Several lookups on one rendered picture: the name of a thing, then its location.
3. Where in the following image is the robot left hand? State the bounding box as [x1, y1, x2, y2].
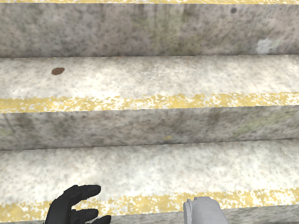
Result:
[43, 185, 111, 224]

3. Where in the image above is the right robot thigh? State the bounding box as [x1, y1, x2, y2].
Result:
[183, 196, 229, 224]

